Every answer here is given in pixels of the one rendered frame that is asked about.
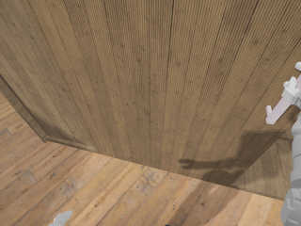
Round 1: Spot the right robot hand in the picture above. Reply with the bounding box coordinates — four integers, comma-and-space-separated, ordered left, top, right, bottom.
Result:
281, 61, 301, 109

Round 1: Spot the left robot hand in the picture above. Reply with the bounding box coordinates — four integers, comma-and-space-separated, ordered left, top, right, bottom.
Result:
49, 210, 72, 226

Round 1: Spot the robot right upper arm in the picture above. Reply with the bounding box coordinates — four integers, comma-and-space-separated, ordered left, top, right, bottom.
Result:
280, 187, 301, 226

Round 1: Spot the wardrobe door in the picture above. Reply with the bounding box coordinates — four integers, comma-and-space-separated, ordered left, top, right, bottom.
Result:
0, 0, 94, 147
23, 0, 301, 187

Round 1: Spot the handle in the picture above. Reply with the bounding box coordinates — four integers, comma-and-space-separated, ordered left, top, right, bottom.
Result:
266, 74, 301, 124

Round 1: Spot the robot right forearm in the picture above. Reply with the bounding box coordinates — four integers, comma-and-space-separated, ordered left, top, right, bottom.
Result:
290, 111, 301, 189

